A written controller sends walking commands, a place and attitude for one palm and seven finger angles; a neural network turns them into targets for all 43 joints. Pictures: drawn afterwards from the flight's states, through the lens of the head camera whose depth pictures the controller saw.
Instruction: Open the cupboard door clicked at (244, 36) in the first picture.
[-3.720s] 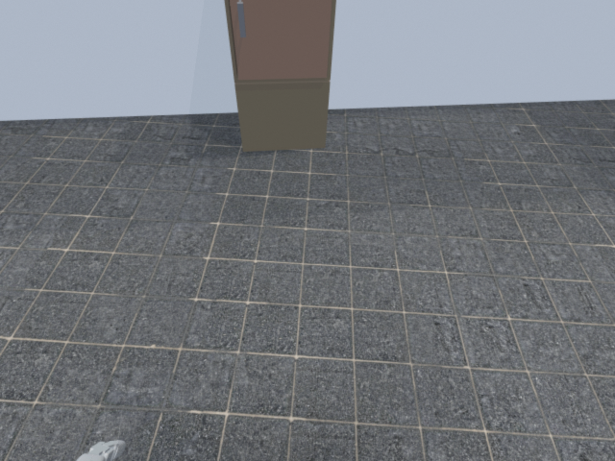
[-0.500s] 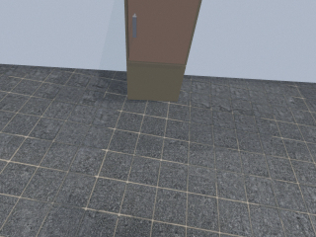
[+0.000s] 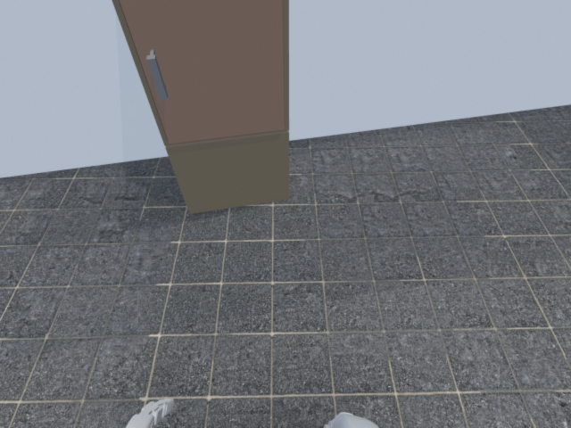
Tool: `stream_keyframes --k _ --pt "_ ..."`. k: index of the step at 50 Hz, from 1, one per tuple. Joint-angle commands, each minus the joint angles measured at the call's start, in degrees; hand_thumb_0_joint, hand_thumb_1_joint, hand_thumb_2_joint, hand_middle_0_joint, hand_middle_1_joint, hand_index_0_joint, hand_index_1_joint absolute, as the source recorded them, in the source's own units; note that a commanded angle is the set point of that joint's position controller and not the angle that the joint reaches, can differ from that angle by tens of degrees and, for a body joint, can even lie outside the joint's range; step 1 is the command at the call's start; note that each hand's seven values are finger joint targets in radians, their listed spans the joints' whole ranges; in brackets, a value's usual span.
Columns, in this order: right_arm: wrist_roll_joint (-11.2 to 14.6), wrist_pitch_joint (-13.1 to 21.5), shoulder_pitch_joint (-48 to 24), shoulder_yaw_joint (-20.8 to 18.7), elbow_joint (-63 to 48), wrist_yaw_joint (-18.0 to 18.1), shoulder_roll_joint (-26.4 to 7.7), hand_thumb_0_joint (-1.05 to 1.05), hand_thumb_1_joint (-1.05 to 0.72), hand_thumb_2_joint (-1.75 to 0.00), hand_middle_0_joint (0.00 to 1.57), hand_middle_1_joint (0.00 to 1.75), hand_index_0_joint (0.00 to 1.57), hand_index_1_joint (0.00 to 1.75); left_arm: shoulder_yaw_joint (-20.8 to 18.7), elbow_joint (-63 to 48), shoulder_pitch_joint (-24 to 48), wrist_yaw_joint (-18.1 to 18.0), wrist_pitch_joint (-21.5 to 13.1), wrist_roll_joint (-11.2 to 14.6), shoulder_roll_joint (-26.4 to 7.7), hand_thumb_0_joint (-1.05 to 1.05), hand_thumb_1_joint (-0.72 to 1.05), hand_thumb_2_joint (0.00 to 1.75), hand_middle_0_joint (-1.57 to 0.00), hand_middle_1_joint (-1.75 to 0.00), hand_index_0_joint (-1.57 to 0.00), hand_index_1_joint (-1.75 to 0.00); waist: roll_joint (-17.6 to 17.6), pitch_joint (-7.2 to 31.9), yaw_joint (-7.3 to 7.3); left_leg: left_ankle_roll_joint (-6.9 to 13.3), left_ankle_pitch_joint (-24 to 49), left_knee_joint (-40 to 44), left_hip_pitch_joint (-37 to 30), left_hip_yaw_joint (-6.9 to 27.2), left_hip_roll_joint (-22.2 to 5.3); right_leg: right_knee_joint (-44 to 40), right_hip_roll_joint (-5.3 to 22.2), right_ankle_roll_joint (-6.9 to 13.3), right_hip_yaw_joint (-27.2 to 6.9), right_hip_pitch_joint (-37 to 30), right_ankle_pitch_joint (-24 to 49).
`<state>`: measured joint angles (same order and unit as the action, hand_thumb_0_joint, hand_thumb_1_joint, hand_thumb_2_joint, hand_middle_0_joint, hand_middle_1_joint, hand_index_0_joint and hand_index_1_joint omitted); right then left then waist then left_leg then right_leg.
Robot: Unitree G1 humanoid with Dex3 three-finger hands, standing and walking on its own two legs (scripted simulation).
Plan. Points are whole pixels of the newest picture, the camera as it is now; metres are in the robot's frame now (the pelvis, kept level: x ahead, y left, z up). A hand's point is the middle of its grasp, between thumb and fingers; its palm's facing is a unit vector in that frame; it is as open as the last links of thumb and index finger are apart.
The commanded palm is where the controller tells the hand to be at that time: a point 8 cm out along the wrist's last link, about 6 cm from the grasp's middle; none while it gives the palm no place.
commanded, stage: walk to a spot facing it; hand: left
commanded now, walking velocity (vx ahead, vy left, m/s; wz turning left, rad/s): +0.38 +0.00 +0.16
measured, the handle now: (158, 74) +1.03 +0.38 -0.05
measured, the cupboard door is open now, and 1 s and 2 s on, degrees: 0 0 0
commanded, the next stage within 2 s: take the last steps up to it in 0.28 s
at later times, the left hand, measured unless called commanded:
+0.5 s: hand out of the picture +0.09 +0.19 -0.18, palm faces +0.26 -0.96 -0.13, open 7.4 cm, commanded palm none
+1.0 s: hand (176, 299) +0.36 +0.22 -0.14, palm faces +0.19 -0.95 -0.23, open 7.4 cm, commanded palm none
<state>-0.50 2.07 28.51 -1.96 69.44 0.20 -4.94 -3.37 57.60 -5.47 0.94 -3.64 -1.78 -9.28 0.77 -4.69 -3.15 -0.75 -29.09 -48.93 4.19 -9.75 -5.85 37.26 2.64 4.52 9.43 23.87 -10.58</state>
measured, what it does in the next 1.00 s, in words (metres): walks ahead: left foot, then right foot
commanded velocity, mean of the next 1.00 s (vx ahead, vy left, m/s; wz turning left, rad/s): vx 0.28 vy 0.00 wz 0.15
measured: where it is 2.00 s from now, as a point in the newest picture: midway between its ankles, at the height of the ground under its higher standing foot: (267, 330)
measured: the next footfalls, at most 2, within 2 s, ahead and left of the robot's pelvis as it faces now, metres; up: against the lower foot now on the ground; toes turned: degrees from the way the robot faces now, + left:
left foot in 0.46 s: +0.31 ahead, +0.16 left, +0.00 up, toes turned +18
right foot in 0.96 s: +0.41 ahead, -0.06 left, +0.00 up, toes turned +3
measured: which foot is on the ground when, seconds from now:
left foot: up 0.00-0.44, down 0.46-0.96, up 0.98-1.00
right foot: down 0.00-0.46, up 0.48-0.94, down 0.96-1.00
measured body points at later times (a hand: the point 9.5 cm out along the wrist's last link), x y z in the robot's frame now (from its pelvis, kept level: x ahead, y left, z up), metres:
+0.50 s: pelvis +0.20 +0.05 +0.00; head +0.21 +0.07 +0.45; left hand +0.08 +0.24 -0.16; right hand +0.35 -0.17 -0.13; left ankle +0.28 +0.15 -0.72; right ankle +0.09 -0.09 -0.68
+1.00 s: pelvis +0.33 +0.03 +0.02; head +0.33 +0.00 +0.46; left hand +0.35 +0.27 -0.12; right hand +0.31 -0.19 -0.16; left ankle +0.28 +0.14 -0.70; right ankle +0.37 -0.06 -0.72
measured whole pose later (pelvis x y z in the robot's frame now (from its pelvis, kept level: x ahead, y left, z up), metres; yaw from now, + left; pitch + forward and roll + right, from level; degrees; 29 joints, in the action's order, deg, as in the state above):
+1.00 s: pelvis +0.33 +0.03 +0.02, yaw +10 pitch -1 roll +1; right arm -1.0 0.3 21.6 -3.4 64.5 0.0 -8.7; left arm -3.0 58.6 -12.7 0.0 -2.2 -2.1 -8.1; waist 2.4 -1.0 -1.6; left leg 1.2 -23.2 -37.2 13.1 -6.6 -2.1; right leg 32.3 3.1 1.2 6.6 15.8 -15.3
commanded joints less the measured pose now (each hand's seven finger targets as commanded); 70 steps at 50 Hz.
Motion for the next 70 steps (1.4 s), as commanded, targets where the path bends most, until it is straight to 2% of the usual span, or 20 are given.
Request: stream_keyframes --k 1,3,6,18,21,22,23,24,25,27,31,43,46,47,48,49,53,56,67,70 --pt "0.1 2.0 -7.3 -1.7 -7.9 0.3 -6.1 0.0 -0.9 -0.9 0.2 0.3 0.2 0.3 -2.7 2.5 -15.9 -1.5 0.2 1.2 -11.1 0.0 0.9 0.9 -0.2 -0.3 -0.2 -0.3 -4.3 4.7 7.95 1.9 7.8 -30.3 31.7 8.9 -2.7 -23.9 21.8 7.1 -28.9 -21.4 -7.6" --pt "-0.7 0.6 -6.3 -1.4 -7.3 0.2 -4.5 0.0 -0.9 -0.9 0.2 0.3 0.2 0.3 -0.8 1.8 -11.1 -1.7 -0.6 0.9 -6.0 0.0 0.9 0.9 -0.2 -0.3 -0.2 -0.3 -3.0 -0.2 3.78 1.3 12.5 -25.4 27.6 9.5 -4.4 -26.2 18.0 3.8 -18.7 -10.1 -4.4" --pt "-1.0 -0.7 -3.6 -1.5 -6.9 -0.2 -3.2 0.0 -0.9 -0.9 0.2 0.3 0.2 0.3 -0.4 2.6 -12.0 -1.9 -1.5 0.3 -3.7 0.0 0.9 0.9 -0.2 -0.3 -0.2 -0.3 -4.7 0.4 1.28 0.0 14.8 -19.4 26.3 8.3 -4.3 -26.8 15.2 2.7 -10.0 -7.6 2.8" --pt "-0.8 -0.3 -22.8 -1.0 -15.2 -2.4 -5.9 0.0 -0.9 -0.9 0.2 0.3 0.2 0.3 -0.1 5.0 -18.8 -2.2 -1.4 0.3 -7.6 0.0 0.9 0.9 -0.2 -0.3 -0.2 -0.3 -6.0 -2.1 4.94 1.1 18.8 9.0 27.3 2.4 -1.1 -21.7 16.2 0.9 -0.4 -22.5 23.6" --pt "-1.2 0.3 -11.7 -1.7 -12.4 -1.5 -8.7 0.0 -0.9 -0.9 0.2 0.3 0.2 0.3 -0.2 4.9 -18.3 -2.5 -1.0 0.5 -8.8 0.0 0.9 0.9 -0.2 -0.3 -0.2 -0.3 -3.6 4.6 -0.28 3.1 21.5 18.1 9.4 0.7 3.3 -3.3 14.2 -1.3 3.1 -21.4 36.5" --pt "-1.7 0.7 -4.0 -2.7 -10.7 -1.0 -13.1 0.0 -0.9 -0.9 0.2 0.3 0.2 0.3 -0.2 4.2 -18.9 -2.2 -0.8 1.0 -7.9 0.0 0.9 0.9 -0.2 -0.3 -0.2 -0.3 3.5 11.9 -3.06 5.4 33.0 20.4 -5.5 7.0 -1.5 9.6 10.0 -4.0 5.0 -12.9 24.5" --pt "-1.5 0.9 0.7 -4.0 -9.8 -0.2 -19.5 0.0 -0.9 -0.9 0.2 0.3 0.2 0.3 0.4 2.8 -20.8 -1.6 -0.6 2.0 -4.5 0.0 0.9 0.9 -0.2 -0.3 -0.2 -0.3 18.3 17.3 -3.28 12.6 48.3 23.3 -17.9 26.9 -16.7 27.0 1.0 -6.8 4.8 2.8 -16.2" --pt "-0.4 0.3 1.8 -3.8 -9.2 0.4 -20.6 0.0 -0.9 -0.9 0.2 0.3 0.2 0.3 0.8 0.9 -17.2 -1.8 -0.5 1.5 -5.6 0.0 0.9 0.9 -0.2 -0.3 -0.2 -0.3 14.9 18.0 -3.68 16.0 46.9 26.7 -17.5 30.1 -19.7 35.5 0.8 -5.7 -2.2 6.1 -25.3" --pt "-0.5 0.5 -2.0 -3.6 -9.8 0.6 -18.7 0.0 -0.9 -0.9 0.2 0.3 0.2 0.3 0.4 0.3 -14.1 -2.0 -0.2 1.3 -5.5 0.0 0.9 0.9 -0.2 -0.3 -0.2 -0.3 8.3 12.4 -2.77 15.9 37.8 29.2 -10.8 26.9 -19.1 37.8 2.9 -5.2 -4.3 8.9 -23.1" --pt "-0.5 1.2 -9.9 -2.3 -11.5 1.0 -13.8 0.0 -0.9 -0.9 0.2 0.3 0.2 0.3 0.2 1.6 -12.5 -1.4 0.3 0.7 -4.2 0.0 0.9 0.9 -0.2 -0.3 -0.2 -0.3 6.4 4.9 0.12 12.2 28.4 33.0 0.9 22.4 -15.3 36.1 6.1 -5.8 -7.4 9.6 -15.0" --pt "-0.4 1.7 -13.7 -1.4 -11.8 0.9 -10.9 0.0 -0.9 -0.9 0.2 0.3 0.2 0.3 0.3 3.8 -18.5 -1.0 2.6 0.1 -1.6 0.0 0.9 0.9 -0.2 -0.3 -0.2 -0.3 5.8 2.8 4.54 9.0 15.7 38.5 13.0 13.8 -9.6 27.3 6.1 -6.4 -6.1 1.3 -8.4" --pt "-1.2 0.6 -8.4 -3.1 -9.9 0.6 -12.9 0.0 -0.9 -0.9 0.2 0.3 0.2 0.3 -0.3 -2.1 -7.2 -0.4 2.7 0.0 -2.2 0.0 0.9 0.9 -0.2 -0.3 -0.2 -0.3 4.6 -0.9 1.92 10.8 1.9 39.5 9.8 16.7 -10.7 1.5 3.3 -6.0 -4.2 -1.3 -8.1" --pt "-0.9 0.3 -9.3 -2.6 -9.5 0.6 -11.2 0.0 -0.9 -0.9 0.2 0.3 0.2 0.3 -0.6 0.3 -14.0 -0.6 1.7 0.0 -3.1 0.0 0.9 0.9 -0.2 -0.3 -0.2 -0.3 -0.2 2.2 5.32 7.4 2.1 29.7 13.1 12.9 -6.5 -10.9 0.9 -5.5 -3.1 -15.3 -3.7" --pt "-0.6 0.5 -9.3 -2.2 -9.6 0.4 -9.4 0.0 -0.9 -0.9 0.2 0.3 0.2 0.3 -1.1 1.7 -17.8 -1.0 1.1 -0.2 -5.5 0.0 0.9 0.9 -0.2 -0.3 -0.2 -0.3 -6.0 3.3 6.96 5.0 1.6 20.3 19.3 8.6 -2.4 -16.0 5.2 -4.1 -9.1 -23.0 -9.2" --pt "-0.2 0.9 -10.1 -1.4 -11.3 0.0 -5.8 0.0 -0.9 -0.9 0.2 0.3 0.2 0.3 -2.0 3.0 -22.7 -1.5 0.6 -0.5 -10.4 0.0 0.9 0.9 -0.2 -0.3 -0.2 -0.3 -19.0 3.8 8.63 2.5 -0.4 5.1 31.0 1.5 4.3 -23.3 17.2 0.9 -26.4 -30.1 -14.4" --pt "-0.7 0.6 -13.4 -1.6 -13.3 -0.3 -8.2 0.0 -0.9 -0.9 0.2 0.3 0.2 0.3 -2.3 3.2 -26.0 -2.0 0.8 0.3 -13.1 0.0 0.9 0.9 -0.2 -0.3 -0.2 -0.3 -17.2 2.5 9.91 2.0 -4.2 -5.5 35.7 4.0 3.9 -28.6 23.9 5.6 -35.2 -28.3 -17.4" --pt "-1.1 0.2 -13.5 -2.2 -11.0 -0.9 -7.1 0.0 -0.9 -0.9 0.2 0.3 0.2 0.3 -0.8 2.1 -17.8 -2.2 -0.4 0.6 -5.5 0.0 0.9 0.9 -0.2 -0.3 -0.2 -0.3 -5.1 -0.8 5.04 1.4 11.3 -13.6 33.9 8.9 -1.0 -27.8 17.1 3.8 -20.2 -19.5 -6.0" --pt "-1.0 -0.8 -11.0 -2.0 -10.0 -1.1 -5.3 0.0 -0.9 -0.9 0.2 0.3 0.2 0.3 0.1 2.7 -17.6 -2.1 -1.1 0.6 -4.2 0.0 0.9 0.9 -0.2 -0.3 -0.2 -0.3 -5.3 -1.7 2.92 0.0 16.4 -11.7 31.7 7.3 -0.7 -27.8 13.8 2.3 -11.4 -17.0 6.6" --pt "-0.5 -0.3 -23.3 -0.8 -14.4 -1.9 -5.3 0.0 -0.9 -0.9 0.2 0.3 0.2 0.3 0.4 7.0 -23.6 -2.7 -1.1 0.3 -5.8 0.0 0.9 0.9 -0.2 -0.3 -0.2 -0.3 -7.3 -2.3 5.48 0.9 17.8 9.1 26.5 3.6 1.1 -23.0 14.0 2.9 -7.7 -22.7 25.5" --pt "-0.7 0.4 -16.9 -1.0 -12.6 -1.0 -6.9 0.0 -0.9 -0.9 0.2 0.3 0.2 0.3 0.0 7.1 -22.2 -2.8 -0.6 0.4 -6.4 0.0 0.9 0.9 -0.2 -0.3 -0.2 -0.3 -6.8 1.4 2.21 2.7 18.7 17.2 13.4 1.8 4.4 -12.8 12.2 1.3 -5.2 -21.3 33.2"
